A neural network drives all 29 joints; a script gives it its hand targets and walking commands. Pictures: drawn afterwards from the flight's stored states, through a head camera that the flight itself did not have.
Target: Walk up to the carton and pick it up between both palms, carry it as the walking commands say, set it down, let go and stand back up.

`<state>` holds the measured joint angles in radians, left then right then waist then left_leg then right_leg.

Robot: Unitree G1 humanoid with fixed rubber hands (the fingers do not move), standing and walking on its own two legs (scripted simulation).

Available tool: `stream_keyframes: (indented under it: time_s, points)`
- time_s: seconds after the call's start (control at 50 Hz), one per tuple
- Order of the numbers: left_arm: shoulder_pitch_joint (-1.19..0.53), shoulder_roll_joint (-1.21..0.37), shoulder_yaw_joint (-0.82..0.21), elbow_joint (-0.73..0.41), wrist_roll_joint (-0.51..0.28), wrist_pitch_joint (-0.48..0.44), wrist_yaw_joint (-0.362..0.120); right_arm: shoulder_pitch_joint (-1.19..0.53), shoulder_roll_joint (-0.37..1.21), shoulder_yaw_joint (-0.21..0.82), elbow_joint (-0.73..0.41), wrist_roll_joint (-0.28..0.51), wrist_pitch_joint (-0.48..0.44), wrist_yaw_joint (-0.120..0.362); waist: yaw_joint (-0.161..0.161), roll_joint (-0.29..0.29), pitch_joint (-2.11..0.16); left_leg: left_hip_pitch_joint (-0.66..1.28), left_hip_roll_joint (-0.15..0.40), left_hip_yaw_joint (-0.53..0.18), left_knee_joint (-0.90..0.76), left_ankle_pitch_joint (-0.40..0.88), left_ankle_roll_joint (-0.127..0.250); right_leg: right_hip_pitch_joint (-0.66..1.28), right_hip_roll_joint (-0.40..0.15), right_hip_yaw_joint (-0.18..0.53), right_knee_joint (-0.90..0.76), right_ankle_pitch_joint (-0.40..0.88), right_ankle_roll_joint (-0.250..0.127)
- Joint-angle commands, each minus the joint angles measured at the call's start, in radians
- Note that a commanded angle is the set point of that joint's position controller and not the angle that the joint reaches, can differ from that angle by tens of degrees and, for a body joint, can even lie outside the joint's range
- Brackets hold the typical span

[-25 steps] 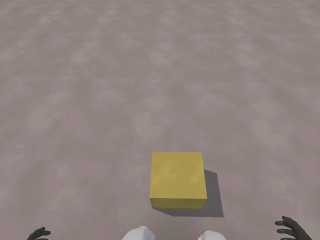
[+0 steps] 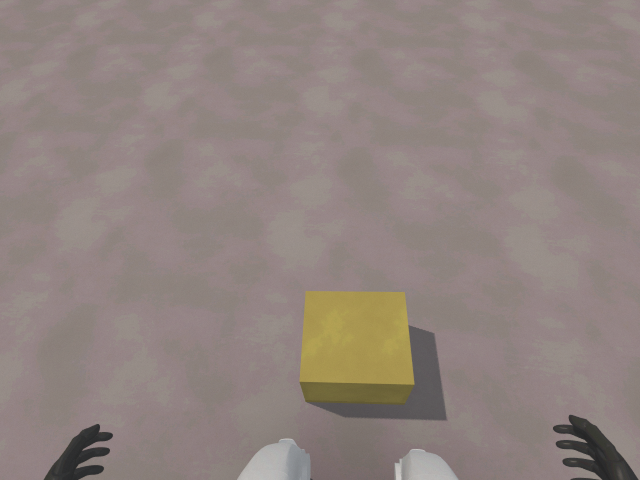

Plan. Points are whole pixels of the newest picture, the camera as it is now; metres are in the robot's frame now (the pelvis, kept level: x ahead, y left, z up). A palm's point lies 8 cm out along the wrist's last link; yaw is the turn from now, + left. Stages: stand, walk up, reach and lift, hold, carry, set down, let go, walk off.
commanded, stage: reach and lift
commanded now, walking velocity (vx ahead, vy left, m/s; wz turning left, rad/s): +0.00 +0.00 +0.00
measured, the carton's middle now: (354, 347) +0.51 -0.04 -0.63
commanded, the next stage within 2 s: none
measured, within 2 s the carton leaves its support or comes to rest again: neither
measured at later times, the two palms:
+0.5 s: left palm (139, 402) +0.23 +0.28 -0.09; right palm (557, 383) +0.25 -0.29 -0.09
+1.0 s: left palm (202, 311) +0.39 +0.24 -0.13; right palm (501, 318) +0.37 -0.27 -0.14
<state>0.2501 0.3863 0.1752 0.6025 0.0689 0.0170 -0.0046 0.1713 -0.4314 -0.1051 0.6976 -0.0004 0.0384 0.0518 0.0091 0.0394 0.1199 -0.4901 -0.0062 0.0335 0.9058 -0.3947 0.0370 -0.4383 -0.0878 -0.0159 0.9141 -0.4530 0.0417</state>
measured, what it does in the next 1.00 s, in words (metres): stands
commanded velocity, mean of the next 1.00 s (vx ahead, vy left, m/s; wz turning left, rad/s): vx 0.00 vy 0.00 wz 0.00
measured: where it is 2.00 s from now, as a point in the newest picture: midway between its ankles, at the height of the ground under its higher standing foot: outside the picture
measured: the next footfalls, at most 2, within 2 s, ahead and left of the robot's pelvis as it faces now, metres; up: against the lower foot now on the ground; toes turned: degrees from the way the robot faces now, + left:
none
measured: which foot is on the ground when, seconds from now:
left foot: down 0.00-1.00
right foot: down 0.00-1.00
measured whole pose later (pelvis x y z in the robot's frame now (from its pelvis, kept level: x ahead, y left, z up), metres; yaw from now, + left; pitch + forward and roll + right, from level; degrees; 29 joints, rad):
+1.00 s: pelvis -0.03 -0.01 -0.04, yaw +0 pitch +26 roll -2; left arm -0.72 0.35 0.23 0.68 -0.04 0.17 -0.01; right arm -0.70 -0.36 -0.18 0.70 0.00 0.12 0.04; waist -0.02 0.05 0.19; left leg -1.18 0.02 -0.02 1.03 -0.30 0.00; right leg -1.12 -0.06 -0.05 1.02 -0.36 0.04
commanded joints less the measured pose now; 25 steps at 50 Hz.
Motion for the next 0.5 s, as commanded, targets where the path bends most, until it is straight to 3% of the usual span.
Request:
stream_keyframes:
  time_s: [0.0,0.08,0.14,0.18,0.22,0.36,0.48]
  points:
    - [-0.147,0.16,0.089,-0.235,0.03,-0.027,-0.027,-0.132,-0.103,-0.134,-0.268,-0.08,-0.044,0.007,0.016,-0.012,-0.027,-0.039,0.02,0.009,-0.39,-0.153,-0.037,0.17,0.188,-0.133,-0.212,0.058,0.033]
    - [-0.145,0.156,0.091,-0.17,0.024,-0.013,-0.032,-0.118,-0.074,-0.108,-0.227,-0.087,-0.04,-0.006,0.022,-0.096,-0.029,0.061,-0.003,0.009,-0.335,0.009,-0.056,0.202,0.164,-0.105,-0.251,0.111,0.044]
    - [-0.203,0.161,0.107,-0.154,0.033,-0.003,-0.038,-0.164,-0.019,-0.087,-0.216,-0.07,-0.03,-0.013,0.044,-0.171,-0.018,0.111,-0.038,0.02,-0.232,0.082,-0.065,0.087,0.135,-0.058,-0.271,0.06,0.014]
    - [-0.249,0.164,0.114,-0.147,0.03,0.002,-0.043,-0.207,0.007,-0.081,-0.219,-0.053,-0.025,-0.019,0.055,-0.182,-0.039,0.114,-0.048,0.022,-0.186,0.103,-0.059,0.022,0.125,-0.035,-0.263,0.048,0.002]
    - [-0.292,0.162,0.107,-0.138,0.013,0.002,-0.046,-0.238,0.024,-0.086,-0.21,-0.039,-0.022,-0.026,0.051,-0.167,-0.082,0.085,-0.05,0.013,-0.161,0.125,-0.05,0.005,0.131,-0.028,-0.223,0.092,0.002]
    - [-0.411,0.114,0.052,-0.107,-0.04,-0.005,-0.035,-0.307,0.041,-0.112,-0.14,-0.017,-0.019,-0.039,-0.017,-0.063,-0.217,0.001,-0.047,-0.04,-0.079,0.275,-0.059,-0.157,0.13,-0.04,-0.08,0.259,0.011]
    - [-0.506,0.097,0.067,-0.09,-0.067,-0.004,0.002,-0.412,-0.026,-0.15,-0.124,-0.003,-0.03,-0.038,-0.035,0.001,-0.471,0.06,-0.022,-0.096,0.028,0.565,-0.07,-0.366,0.142,-0.042,0.013,0.341,0.004]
